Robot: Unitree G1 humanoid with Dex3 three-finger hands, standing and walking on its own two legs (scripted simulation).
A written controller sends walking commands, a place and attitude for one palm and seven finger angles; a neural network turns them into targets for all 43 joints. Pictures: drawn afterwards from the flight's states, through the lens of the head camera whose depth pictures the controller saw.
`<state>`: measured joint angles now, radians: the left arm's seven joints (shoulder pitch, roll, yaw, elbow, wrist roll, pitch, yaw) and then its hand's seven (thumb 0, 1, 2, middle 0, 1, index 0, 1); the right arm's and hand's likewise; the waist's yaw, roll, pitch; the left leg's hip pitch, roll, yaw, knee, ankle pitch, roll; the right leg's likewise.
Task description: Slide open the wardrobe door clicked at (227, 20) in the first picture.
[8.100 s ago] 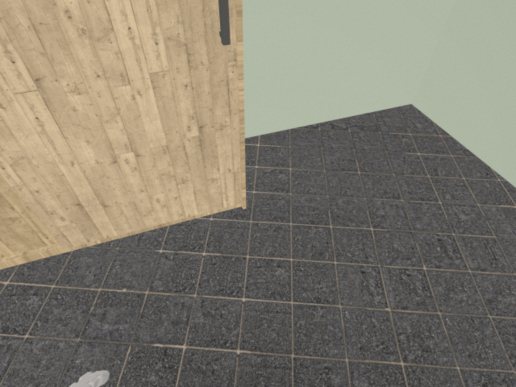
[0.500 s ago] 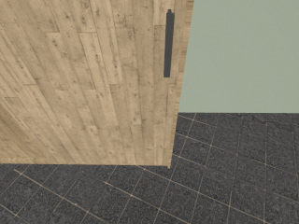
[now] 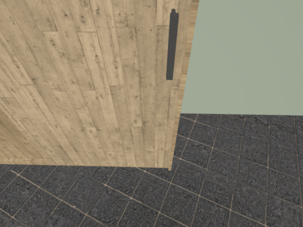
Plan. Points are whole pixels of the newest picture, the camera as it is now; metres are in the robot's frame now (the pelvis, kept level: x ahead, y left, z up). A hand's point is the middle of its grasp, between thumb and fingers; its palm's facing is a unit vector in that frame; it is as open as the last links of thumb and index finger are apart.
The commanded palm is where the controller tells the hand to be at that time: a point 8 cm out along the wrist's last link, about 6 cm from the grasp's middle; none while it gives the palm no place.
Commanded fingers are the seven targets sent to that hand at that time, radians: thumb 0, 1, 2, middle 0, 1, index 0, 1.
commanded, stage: look again from close up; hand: right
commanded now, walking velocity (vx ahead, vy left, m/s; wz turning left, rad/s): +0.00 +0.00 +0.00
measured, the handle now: (171, 47) +0.60 -0.02 +0.19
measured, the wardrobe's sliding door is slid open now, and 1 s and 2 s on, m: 0.00 0.00 0.00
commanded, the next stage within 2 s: shuffle to correct the standing spot in 1.50 s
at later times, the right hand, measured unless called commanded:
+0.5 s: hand out of the picture -0.02 -0.14 -0.18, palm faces +0.05 +0.99 -0.15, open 7.4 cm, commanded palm none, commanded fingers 0.00 -0.90 -0.90 0.20 0.30 0.20 0.30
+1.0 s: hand out of the picture -0.01 -0.13 -0.18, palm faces +0.06 +0.99 -0.15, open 7.4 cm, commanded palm none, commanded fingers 0.00 -0.90 -0.90 0.20 0.30 0.20 0.30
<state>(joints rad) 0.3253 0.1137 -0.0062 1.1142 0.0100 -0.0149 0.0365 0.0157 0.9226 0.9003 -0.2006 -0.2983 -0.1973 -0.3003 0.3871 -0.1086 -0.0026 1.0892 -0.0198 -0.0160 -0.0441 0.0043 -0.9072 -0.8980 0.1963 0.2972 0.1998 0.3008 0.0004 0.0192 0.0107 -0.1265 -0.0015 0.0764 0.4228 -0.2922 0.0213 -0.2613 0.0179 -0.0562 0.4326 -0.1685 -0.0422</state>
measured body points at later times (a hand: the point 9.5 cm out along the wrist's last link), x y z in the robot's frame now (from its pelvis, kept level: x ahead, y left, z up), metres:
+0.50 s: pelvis +0.02 +0.01 +0.00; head +0.03 +0.00 +0.45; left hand +0.00 +0.22 -0.16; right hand -0.02 -0.19 -0.16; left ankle -0.04 +0.10 -0.74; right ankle +0.04 -0.09 -0.74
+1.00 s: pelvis +0.03 +0.02 +0.00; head +0.04 +0.02 +0.45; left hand +0.01 +0.23 -0.16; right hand -0.02 -0.18 -0.16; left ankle -0.04 +0.10 -0.74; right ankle +0.04 -0.09 -0.74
